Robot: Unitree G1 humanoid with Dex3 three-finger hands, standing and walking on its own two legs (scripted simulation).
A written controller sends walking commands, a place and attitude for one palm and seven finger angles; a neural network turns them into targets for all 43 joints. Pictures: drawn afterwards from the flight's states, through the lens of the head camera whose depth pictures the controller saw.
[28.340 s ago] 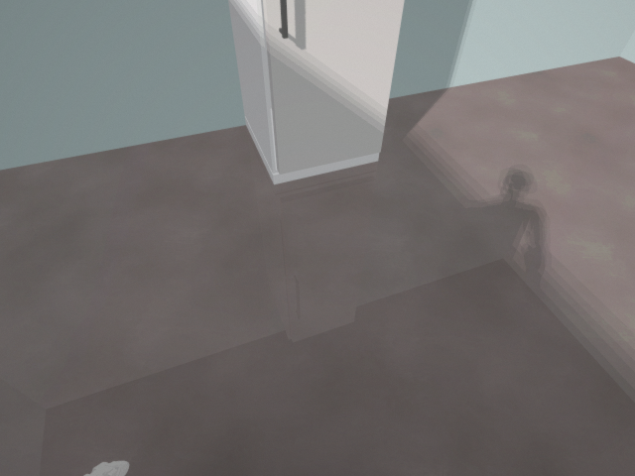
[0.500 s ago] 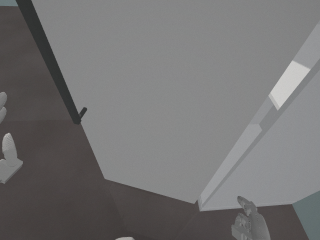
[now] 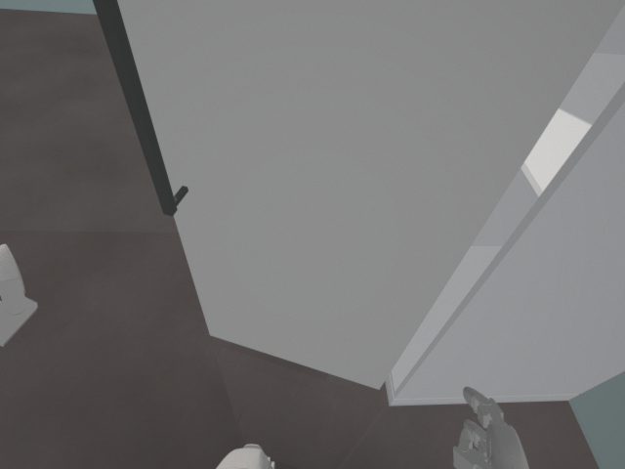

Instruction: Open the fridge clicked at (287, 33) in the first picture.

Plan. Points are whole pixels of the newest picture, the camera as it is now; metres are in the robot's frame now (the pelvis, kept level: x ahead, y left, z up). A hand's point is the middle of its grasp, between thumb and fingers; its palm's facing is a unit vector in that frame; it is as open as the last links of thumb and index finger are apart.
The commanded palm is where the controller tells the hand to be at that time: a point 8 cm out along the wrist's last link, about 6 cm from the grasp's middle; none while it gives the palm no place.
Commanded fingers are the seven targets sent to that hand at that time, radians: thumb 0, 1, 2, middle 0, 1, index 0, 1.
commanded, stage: step back with the hand held close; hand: left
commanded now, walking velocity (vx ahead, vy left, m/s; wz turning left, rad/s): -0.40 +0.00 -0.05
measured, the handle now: (144, 88) +0.53 +0.28 +0.19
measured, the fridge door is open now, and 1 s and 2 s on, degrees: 71 71 71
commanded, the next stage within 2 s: stop stepping back and stand still in 0.58 s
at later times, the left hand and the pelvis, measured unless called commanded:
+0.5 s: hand (2, 334) +0.18 +0.26 +0.19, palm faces +0.38 -0.84 -0.39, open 7.4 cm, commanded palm +0.11 +0.31 +0.19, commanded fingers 0.00 0.90 0.90 -0.20 -0.30 -0.20 -0.30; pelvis -0.04 +0.02 +0.01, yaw -3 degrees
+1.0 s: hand out of the picture +0.09 +0.32 +0.17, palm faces +0.47 -0.83 -0.29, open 7.4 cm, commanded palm +0.02 +0.35 +0.19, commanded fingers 0.00 0.90 0.90 -0.20 -0.30 -0.20 -0.30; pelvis -0.13 +0.06 +0.01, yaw -2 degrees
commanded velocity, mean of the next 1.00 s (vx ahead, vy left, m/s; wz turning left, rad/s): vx -0.20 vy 0.00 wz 0.00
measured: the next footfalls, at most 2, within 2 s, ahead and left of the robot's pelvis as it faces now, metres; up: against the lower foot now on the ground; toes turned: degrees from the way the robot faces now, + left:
right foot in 0.32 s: -0.09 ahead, -0.05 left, +0.00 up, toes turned -3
left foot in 0.98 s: -0.07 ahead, +0.16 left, +0.00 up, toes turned -1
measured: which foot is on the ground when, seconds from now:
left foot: down 0.00-0.78, up 0.80-0.96, down 0.98-1.00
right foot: down 0.00-0.14, up 0.16-0.30, down 0.32-1.00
